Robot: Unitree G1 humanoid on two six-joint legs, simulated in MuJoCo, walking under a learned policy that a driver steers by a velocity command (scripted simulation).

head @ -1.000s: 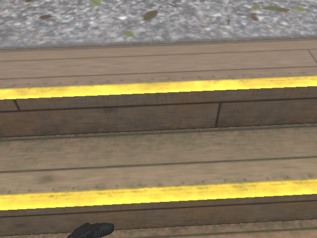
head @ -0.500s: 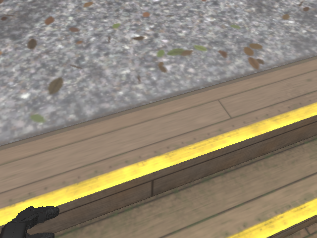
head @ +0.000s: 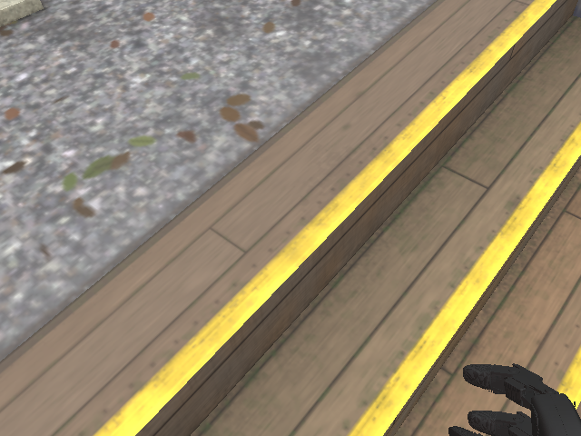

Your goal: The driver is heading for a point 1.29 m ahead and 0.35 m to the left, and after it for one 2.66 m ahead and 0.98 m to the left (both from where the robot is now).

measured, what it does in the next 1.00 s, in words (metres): steps to the left: left foot 0.18 m higher, then right foot 0.18 m lower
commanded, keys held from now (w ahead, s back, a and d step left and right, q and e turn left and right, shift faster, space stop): shift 0.72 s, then w+shift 0.12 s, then shift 0.16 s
